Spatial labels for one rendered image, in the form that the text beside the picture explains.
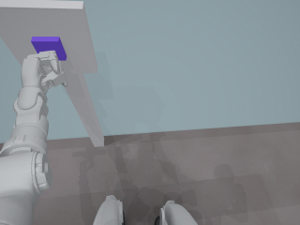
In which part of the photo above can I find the robot thigh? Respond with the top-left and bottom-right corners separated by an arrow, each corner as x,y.
93,200 -> 124,225
159,203 -> 198,225

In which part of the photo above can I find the button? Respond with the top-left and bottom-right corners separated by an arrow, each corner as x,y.
31,37 -> 67,61

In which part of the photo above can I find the robot left hand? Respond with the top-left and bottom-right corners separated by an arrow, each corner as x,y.
21,51 -> 68,95

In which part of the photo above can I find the robot left upper arm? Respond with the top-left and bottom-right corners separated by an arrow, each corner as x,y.
0,151 -> 53,225

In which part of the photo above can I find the left robot thigh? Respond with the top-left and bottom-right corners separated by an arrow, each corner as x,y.
93,200 -> 124,225

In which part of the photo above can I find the robot left forearm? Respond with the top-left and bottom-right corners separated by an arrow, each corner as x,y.
0,86 -> 49,158

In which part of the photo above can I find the right robot thigh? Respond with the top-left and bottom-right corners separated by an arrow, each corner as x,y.
159,203 -> 198,225

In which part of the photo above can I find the panel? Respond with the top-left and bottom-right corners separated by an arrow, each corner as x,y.
0,0 -> 104,147

